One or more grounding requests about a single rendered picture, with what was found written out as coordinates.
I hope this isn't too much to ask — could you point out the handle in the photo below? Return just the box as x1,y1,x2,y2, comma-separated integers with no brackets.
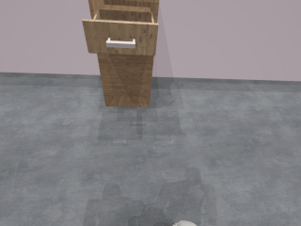
106,38,135,49

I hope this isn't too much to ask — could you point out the drawer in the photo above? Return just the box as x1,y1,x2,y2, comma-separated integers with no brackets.
82,8,159,56

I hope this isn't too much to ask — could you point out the cabinet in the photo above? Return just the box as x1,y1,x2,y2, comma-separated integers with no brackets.
88,0,160,107

